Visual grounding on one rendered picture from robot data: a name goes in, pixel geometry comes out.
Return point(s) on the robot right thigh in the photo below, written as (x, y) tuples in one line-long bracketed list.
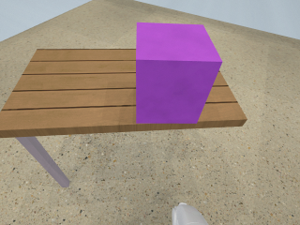
[(185, 214)]

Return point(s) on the carton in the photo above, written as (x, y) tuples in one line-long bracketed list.
[(176, 67)]

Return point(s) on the table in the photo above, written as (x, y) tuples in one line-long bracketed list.
[(91, 91)]

